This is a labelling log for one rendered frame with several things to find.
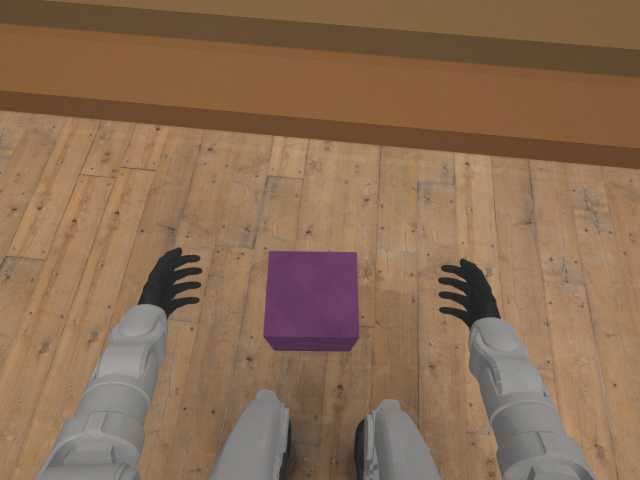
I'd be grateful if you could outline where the robot left shin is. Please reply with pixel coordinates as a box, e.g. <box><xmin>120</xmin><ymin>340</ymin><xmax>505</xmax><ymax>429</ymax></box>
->
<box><xmin>243</xmin><ymin>390</ymin><xmax>283</xmax><ymax>480</ymax></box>

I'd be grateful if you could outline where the robot left thigh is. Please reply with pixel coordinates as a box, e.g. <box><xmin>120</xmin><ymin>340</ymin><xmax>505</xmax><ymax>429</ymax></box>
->
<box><xmin>207</xmin><ymin>399</ymin><xmax>290</xmax><ymax>480</ymax></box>

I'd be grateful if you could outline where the carton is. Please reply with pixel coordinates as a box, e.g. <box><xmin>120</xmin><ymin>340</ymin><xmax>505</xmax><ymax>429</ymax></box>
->
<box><xmin>263</xmin><ymin>251</ymin><xmax>359</xmax><ymax>351</ymax></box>

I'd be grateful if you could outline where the robot left hand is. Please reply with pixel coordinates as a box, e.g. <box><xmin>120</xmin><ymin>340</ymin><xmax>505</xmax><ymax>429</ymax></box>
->
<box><xmin>137</xmin><ymin>247</ymin><xmax>202</xmax><ymax>320</ymax></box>

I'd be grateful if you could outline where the right robot forearm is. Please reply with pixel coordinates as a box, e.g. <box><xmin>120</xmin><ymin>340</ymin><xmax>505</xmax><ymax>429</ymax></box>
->
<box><xmin>468</xmin><ymin>317</ymin><xmax>598</xmax><ymax>480</ymax></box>

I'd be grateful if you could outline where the left robot forearm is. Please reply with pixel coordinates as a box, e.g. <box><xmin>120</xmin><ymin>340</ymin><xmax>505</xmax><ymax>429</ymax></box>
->
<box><xmin>34</xmin><ymin>304</ymin><xmax>168</xmax><ymax>480</ymax></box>

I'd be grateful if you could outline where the robot right hand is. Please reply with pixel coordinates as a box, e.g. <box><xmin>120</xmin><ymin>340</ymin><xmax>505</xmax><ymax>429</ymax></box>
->
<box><xmin>438</xmin><ymin>259</ymin><xmax>501</xmax><ymax>330</ymax></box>

